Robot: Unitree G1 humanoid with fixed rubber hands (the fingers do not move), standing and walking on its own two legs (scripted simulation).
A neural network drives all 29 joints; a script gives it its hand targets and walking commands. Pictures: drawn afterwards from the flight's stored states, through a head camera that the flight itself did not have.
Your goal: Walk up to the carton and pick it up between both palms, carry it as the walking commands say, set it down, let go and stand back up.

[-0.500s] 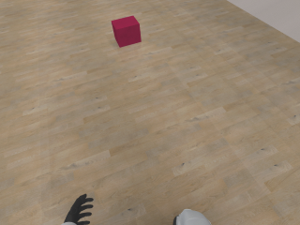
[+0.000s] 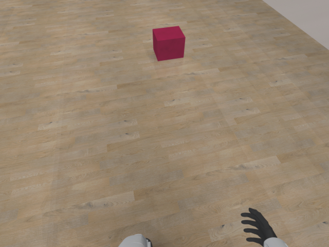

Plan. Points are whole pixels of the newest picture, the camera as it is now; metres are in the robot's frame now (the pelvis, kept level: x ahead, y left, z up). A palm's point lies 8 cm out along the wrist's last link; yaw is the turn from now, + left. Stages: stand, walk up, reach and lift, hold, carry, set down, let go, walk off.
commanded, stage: walk up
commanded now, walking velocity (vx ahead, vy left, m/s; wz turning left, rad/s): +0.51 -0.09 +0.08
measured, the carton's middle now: (168, 43) +1.95 +0.11 -0.65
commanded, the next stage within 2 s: none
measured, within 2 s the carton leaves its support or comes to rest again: neither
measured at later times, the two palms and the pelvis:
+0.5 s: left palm (124, 145) +0.41 +0.18 -0.11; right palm out of the picture +0.13 -0.26 -0.14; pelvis +0.24 -0.04 +0.00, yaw +0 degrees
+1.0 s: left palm (104, 166) +0.34 +0.24 -0.11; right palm (228, 100) +0.65 -0.19 -0.11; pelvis +0.47 +0.02 +0.01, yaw +0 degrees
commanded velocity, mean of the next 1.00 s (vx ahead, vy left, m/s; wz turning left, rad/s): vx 0.50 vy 0.06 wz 0.01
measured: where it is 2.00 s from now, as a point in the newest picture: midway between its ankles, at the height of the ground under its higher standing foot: (169, 126)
